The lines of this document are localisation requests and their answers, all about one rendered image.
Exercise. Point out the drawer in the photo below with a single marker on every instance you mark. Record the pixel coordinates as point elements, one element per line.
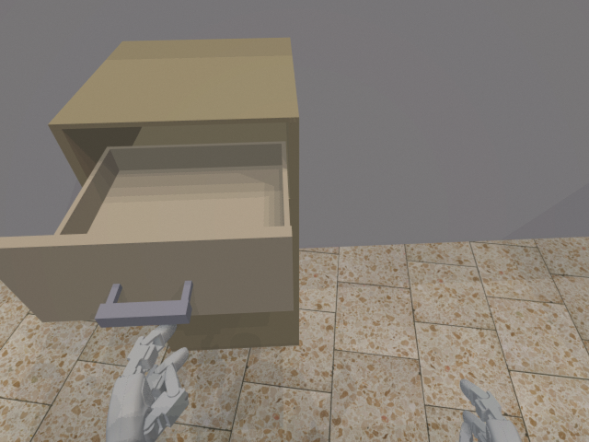
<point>151,217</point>

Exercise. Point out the right robot hand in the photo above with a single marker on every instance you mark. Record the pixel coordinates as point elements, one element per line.
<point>496,429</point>

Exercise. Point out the cabinet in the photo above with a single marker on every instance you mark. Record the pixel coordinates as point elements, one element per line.
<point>185,92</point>

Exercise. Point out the handle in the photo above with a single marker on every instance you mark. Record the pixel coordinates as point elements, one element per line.
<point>113,314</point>

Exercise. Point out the left robot hand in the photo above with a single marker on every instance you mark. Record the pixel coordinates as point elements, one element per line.
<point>141,407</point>

